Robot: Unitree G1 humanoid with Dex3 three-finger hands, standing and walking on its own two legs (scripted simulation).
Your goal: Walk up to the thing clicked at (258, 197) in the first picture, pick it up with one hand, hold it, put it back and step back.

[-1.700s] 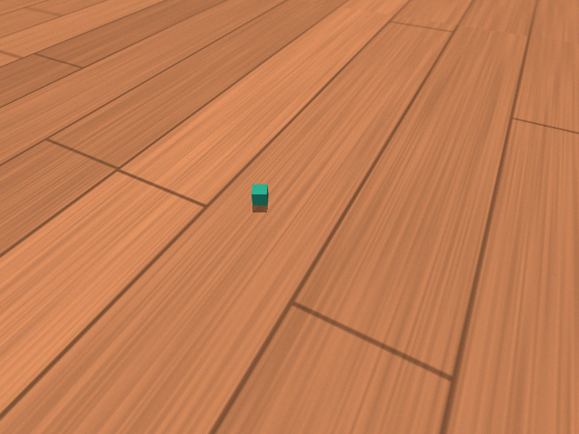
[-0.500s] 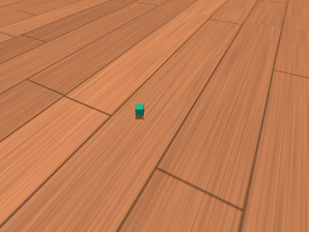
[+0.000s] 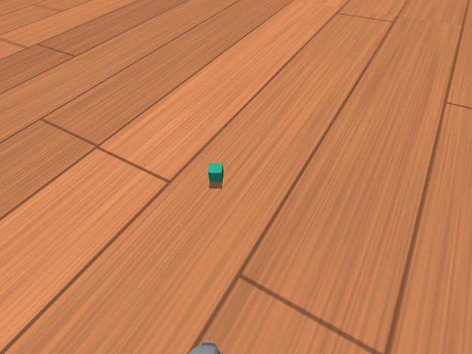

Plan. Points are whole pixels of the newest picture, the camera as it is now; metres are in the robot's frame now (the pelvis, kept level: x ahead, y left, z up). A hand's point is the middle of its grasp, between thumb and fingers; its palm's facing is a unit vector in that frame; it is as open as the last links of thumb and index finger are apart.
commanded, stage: walk up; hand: left
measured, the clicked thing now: (216, 172) +1.19 +0.23 -0.73
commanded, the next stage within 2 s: none
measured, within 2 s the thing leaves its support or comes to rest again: neither
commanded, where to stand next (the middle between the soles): +0.82 +0.00 m, yaw -3 degrees
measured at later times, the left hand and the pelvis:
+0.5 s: hand (131, 266) +0.33 +0.28 -0.13, palm faces -0.11 -0.92 -0.37, open 7.4 cm; pelvis +0.25 +0.01 +0.00, yaw -3 degrees
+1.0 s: hand (158, 215) +0.48 +0.26 -0.14, palm faces -0.03 -0.92 -0.38, open 7.4 cm; pelvis +0.45 -0.02 +0.00, yaw -1 degrees
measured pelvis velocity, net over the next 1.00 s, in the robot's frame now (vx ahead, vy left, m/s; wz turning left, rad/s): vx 0.45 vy -0.02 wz -0.02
